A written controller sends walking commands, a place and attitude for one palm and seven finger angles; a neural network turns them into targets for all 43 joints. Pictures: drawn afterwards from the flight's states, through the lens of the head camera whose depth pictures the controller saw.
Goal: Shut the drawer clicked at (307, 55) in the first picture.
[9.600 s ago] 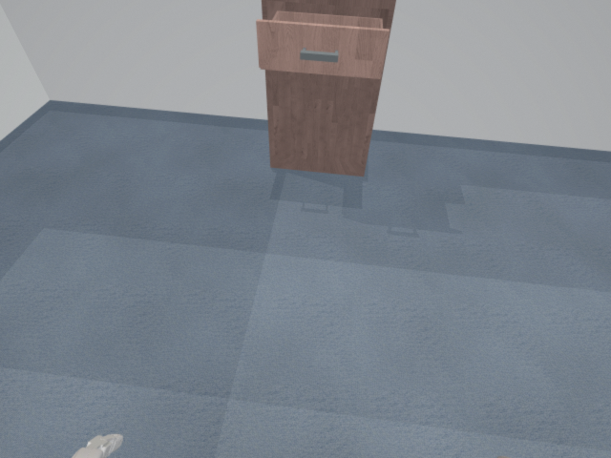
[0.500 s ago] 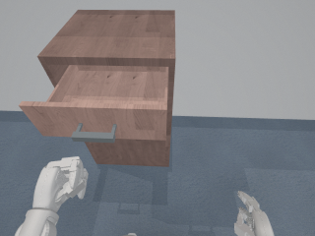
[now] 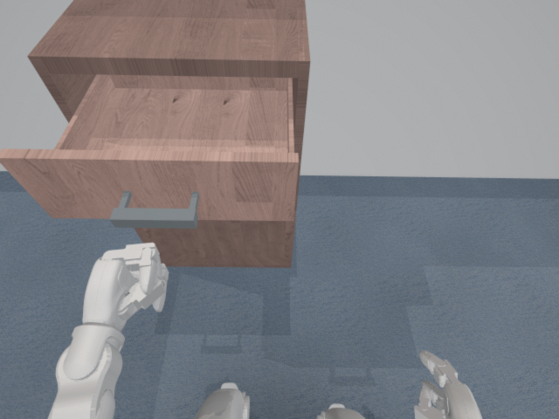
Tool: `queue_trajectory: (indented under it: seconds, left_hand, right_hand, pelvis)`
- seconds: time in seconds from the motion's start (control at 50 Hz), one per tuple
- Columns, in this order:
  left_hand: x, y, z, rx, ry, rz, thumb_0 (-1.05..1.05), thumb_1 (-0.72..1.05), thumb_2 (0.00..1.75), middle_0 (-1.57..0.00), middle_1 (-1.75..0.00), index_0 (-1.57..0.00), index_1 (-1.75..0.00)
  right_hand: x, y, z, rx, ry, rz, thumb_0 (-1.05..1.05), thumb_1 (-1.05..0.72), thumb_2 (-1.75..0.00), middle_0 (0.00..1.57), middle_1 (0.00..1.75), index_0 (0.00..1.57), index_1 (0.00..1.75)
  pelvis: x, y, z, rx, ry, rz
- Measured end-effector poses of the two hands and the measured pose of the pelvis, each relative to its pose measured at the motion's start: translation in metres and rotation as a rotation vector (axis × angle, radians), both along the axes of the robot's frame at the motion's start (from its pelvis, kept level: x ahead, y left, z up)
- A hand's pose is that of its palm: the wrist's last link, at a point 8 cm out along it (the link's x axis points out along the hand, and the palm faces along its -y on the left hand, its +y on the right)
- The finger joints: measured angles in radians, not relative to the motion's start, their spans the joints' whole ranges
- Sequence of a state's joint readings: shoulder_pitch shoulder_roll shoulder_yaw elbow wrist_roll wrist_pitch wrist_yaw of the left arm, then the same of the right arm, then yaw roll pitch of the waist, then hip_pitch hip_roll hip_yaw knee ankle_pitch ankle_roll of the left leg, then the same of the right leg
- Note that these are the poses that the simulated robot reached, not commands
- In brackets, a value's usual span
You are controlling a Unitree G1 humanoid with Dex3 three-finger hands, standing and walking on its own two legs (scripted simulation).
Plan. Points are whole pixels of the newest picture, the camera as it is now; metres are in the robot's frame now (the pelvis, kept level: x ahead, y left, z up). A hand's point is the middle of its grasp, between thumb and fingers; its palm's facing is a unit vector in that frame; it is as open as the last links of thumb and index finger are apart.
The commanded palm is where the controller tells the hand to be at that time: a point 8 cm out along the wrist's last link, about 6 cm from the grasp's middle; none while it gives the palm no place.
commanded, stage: bring the fist close to the handle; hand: left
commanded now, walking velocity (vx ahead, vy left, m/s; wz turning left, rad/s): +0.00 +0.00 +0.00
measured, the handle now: (158, 207) +0.43 +0.22 +0.02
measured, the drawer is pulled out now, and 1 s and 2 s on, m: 0.21 0.21 0.11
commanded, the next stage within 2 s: push the drawer shut in 0.74 s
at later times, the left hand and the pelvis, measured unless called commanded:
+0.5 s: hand (172, 265) +0.33 +0.17 +0.02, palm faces +0.02 -1.00 -0.04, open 3.3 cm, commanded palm +0.30 +0.22 +0.02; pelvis -0.01 +0.01 -0.03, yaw -1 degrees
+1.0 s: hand (176, 265) +0.33 +0.17 +0.01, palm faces +0.03 -1.00 -0.05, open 3.3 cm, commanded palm +0.32 +0.22 +0.02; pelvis -0.01 +0.00 -0.03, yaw +0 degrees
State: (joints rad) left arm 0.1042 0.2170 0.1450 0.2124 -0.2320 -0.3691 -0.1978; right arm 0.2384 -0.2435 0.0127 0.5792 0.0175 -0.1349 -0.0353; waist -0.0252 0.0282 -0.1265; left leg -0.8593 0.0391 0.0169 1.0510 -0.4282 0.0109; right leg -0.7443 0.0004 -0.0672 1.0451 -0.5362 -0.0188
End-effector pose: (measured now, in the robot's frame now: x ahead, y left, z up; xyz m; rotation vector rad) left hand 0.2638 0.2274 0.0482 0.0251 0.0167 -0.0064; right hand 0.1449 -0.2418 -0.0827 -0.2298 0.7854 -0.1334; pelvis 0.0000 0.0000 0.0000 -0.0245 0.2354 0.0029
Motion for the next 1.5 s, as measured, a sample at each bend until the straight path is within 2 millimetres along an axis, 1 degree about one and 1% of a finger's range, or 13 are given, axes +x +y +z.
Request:
queue_trajectory:
  seconds: [0.16,0.3,0.36,0.46,0.54,0.62,0.7,0.8,0.92,1.0,1.12,1.3,1.5]
  left_hand:
    - [0.010,0.006,-0.009,0.004,-0.041,0.029,0.02,0.90,0.90,-1.40,-1.60,-1.39,-1.60]
    - [0.025,-0.002,-0.032,-0.004,-0.012,0.001,0.02,0.90,0.90,-1.40,-1.60,-1.40,-1.60]
    - [0.032,-0.004,-0.036,-0.005,-0.020,0.003,0.02,0.90,0.90,-1.40,-1.60,-1.40,-1.60]
    - [0.040,-0.002,-0.032,0.010,-0.051,0.026,0.02,0.90,0.90,-1.40,-1.60,-1.39,-1.60]
    - [0.037,-0.001,-0.025,0.018,-0.047,0.023,0.02,0.90,0.90,-1.40,-1.60,-1.39,-1.60]
    - [0.034,-0.002,-0.029,0.013,-0.007,0.019,0.02,0.90,0.90,-1.40,-1.60,-1.39,-1.60]
    - [0.032,-0.004,-0.033,0.004,-0.004,0.026,0.02,0.90,0.90,-1.40,-1.60,-1.39,-1.60]
    - [0.030,-0.007,-0.028,0.013,-0.047,0.025,0.02,0.90,0.90,-1.40,-1.60,-1.40,-1.60]
    - [0.034,-0.008,-0.030,0.022,-0.033,0.018,0.02,0.90,0.90,-1.40,-1.60,-1.40,-1.60]
    - [0.043,-0.005,-0.032,0.024,-0.023,0.033,0.02,0.90,0.90,-1.40,-1.60,-1.40,-1.60]
    - [0.067,-0.005,-0.026,0.021,-0.054,0.032,0.02,0.90,0.90,-1.40,-1.60,-1.40,-1.60]
    - [0.083,-0.002,-0.029,0.020,-0.024,0.026,-0.05,0.85,0.92,-1.40,-1.60,-1.40,-1.60]
    - [0.111,-0.001,-0.030,0.019,-0.032,0.032,-0.05,0.85,0.93,-1.40,-1.60,-1.40,-1.60]
  right_hand:
    - [-0.011,0.005,-0.012,-0.006,0.041,0.000,0.01,-0.90,-0.90,0.20,0.30,0.21,0.30]
    - [-0.016,0.005,-0.024,-0.021,0.076,0.000,0.01,-0.90,-0.90,0.20,0.30,0.21,0.30]
    - [-0.018,0.004,-0.028,-0.027,0.088,-0.005,0.01,-0.90,-0.90,0.20,0.30,0.21,0.30]
    - [-0.024,0.004,-0.033,-0.019,0.115,-0.018,0.01,-0.90,-0.90,0.20,0.30,0.21,0.30]
    - [-0.027,0.004,-0.033,0.000,0.132,-0.029,0.01,-0.90,-0.90,0.20,0.30,0.21,0.30]
    - [-0.028,0.003,-0.032,0.005,0.144,-0.032,0.01,-0.90,-0.90,0.20,0.30,0.21,0.30]
    - [-0.026,-0.001,-0.030,-0.006,0.142,-0.035,0.01,-0.90,-0.90,0.21,0.30,0.21,0.30]
    - [-0.021,-0.006,-0.029,-0.017,0.132,-0.030,0.01,-0.90,-0.90,0.20,0.30,0.21,0.30]
    - [-0.014,-0.009,-0.031,-0.016,0.124,-0.024,0.01,-0.90,-0.90,0.20,0.30,0.21,0.30]
    - [-0.014,-0.010,-0.033,-0.018,0.127,-0.025,0.01,-0.90,-0.90,0.20,0.30,0.21,0.30]
    - [-0.021,-0.013,-0.038,-0.020,0.152,-0.035,0.01,-0.90,-0.90,0.20,0.30,0.21,0.30]
    - [-0.044,-0.018,-0.045,-0.021,0.229,-0.063,0.01,-0.90,-0.90,0.20,0.30,0.21,0.30]
    - [-0.071,-0.021,-0.050,-0.039,0.296,-0.099,0.01,-0.90,-0.90,0.20,0.30,0.21,0.30]
  pelvis:
    - [-0.006,0.006,-0.010,-0.008,0.026,-0.002]
    - [-0.012,0.009,-0.021,-0.013,0.054,-0.001]
    - [-0.014,0.009,-0.024,-0.015,0.066,-0.005]
    - [-0.013,0.009,-0.027,-0.015,0.076,-0.012]
    - [-0.010,0.009,-0.024,-0.013,0.070,-0.015]
    - [-0.008,0.007,-0.021,-0.011,0.065,-0.013]
    - [-0.007,0.005,-0.021,-0.010,0.065,-0.011]
    - [-0.007,0.002,-0.023,-0.010,0.066,-0.009]
    - [-0.007,-0.002,-0.024,-0.008,0.067,-0.007]
    - [-0.008,-0.004,-0.025,-0.008,0.070,-0.004]
    - [-0.009,-0.007,-0.027,-0.009,0.082,-0.005]
    - [-0.008,-0.006,-0.027,-0.008,0.090,-0.006]
    - [-0.013,-0.003,-0.030,-0.015,0.106,-0.009]
